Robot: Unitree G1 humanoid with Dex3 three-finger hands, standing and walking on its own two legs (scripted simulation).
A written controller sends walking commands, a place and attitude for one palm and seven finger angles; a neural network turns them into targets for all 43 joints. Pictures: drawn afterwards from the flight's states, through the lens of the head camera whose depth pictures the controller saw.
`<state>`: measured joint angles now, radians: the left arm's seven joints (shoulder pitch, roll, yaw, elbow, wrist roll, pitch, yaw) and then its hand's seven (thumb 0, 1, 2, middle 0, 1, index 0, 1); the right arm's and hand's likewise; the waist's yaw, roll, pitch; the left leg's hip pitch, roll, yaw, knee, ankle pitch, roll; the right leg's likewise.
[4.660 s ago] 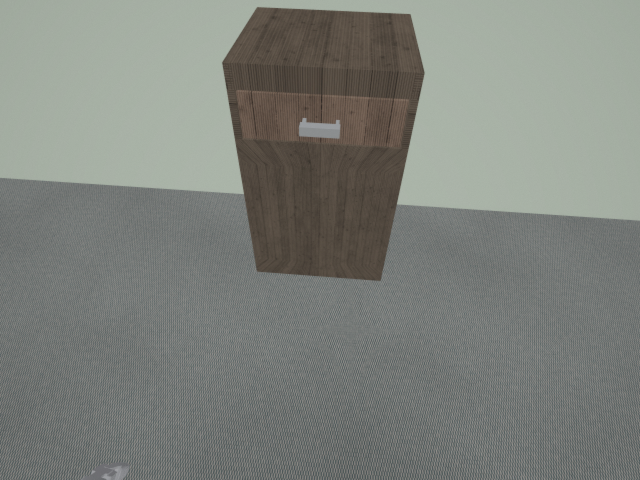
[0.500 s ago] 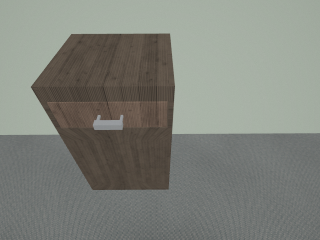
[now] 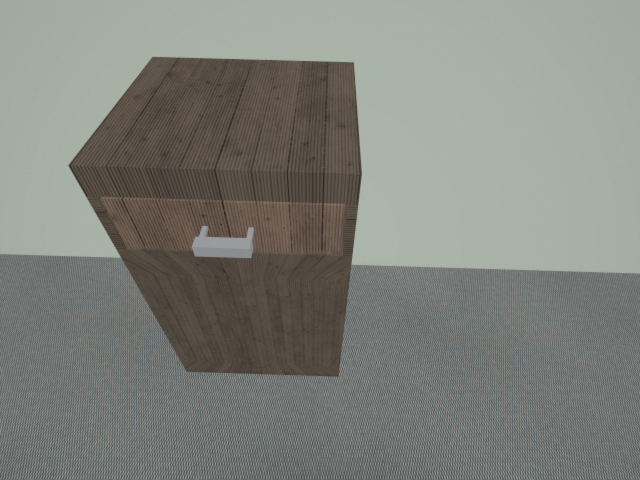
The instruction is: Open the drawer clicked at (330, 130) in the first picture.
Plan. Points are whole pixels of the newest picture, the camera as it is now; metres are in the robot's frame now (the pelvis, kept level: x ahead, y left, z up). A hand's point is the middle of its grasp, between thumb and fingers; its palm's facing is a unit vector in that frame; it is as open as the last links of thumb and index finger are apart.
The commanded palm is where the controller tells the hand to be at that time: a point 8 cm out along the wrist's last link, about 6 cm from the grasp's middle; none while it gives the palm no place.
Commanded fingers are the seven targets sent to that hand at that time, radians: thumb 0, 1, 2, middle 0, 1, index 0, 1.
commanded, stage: come to a stop and stand still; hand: left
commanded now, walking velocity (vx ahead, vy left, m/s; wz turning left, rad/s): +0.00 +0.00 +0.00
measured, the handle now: (225, 239) +0.54 +0.22 -0.08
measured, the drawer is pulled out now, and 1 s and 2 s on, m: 0.00 0.00 0.00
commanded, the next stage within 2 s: look again from close up in 0.04 s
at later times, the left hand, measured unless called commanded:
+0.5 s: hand out of the picture +0.02 +0.22 -0.18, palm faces +0.03 -0.98 -0.21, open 7.4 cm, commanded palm none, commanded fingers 0.00 0.90 0.90 -0.20 -0.30 -0.20 -0.30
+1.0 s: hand out of the picture -0.08 +0.24 -0.18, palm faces -0.01 -0.99 -0.16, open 7.4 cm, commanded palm none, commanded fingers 0.00 0.90 0.90 -0.20 -0.30 -0.20 -0.30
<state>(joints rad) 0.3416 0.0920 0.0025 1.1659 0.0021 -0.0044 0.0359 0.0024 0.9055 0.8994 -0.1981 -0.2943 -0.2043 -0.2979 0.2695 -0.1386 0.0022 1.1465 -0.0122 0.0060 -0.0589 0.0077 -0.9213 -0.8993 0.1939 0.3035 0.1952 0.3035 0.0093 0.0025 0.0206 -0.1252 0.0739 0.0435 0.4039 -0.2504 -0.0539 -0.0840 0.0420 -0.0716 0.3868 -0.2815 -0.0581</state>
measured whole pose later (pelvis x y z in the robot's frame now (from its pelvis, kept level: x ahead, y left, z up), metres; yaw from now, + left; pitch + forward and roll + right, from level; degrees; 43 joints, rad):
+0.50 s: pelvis -0.01 +0.04 -0.01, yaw +0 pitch -2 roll +0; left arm 0.29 0.18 0.00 1.02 0.01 0.00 0.04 0.00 0.91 0.90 -0.20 -0.29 -0.20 -0.30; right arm 0.30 -0.16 0.01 1.04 -0.02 0.00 -0.03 0.00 -0.91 -0.90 0.19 0.30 0.20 0.30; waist -0.01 0.00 -0.01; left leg -0.20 0.03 0.06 0.55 -0.31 0.01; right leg -0.15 -0.01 -0.05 0.52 -0.33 0.00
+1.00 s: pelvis -0.04 +0.07 +0.00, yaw -2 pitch -1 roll +0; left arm 0.41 0.15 0.01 1.08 0.03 0.04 0.01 0.00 0.91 0.90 -0.20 -0.29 -0.20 -0.30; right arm 0.33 -0.16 -0.01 1.08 -0.02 0.01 -0.03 0.00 -0.91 -0.90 0.20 0.30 0.20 0.30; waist 0.00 -0.01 0.00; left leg -0.20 -0.01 0.12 0.46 -0.24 0.07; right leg -0.24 -0.04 -0.05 0.59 -0.38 0.00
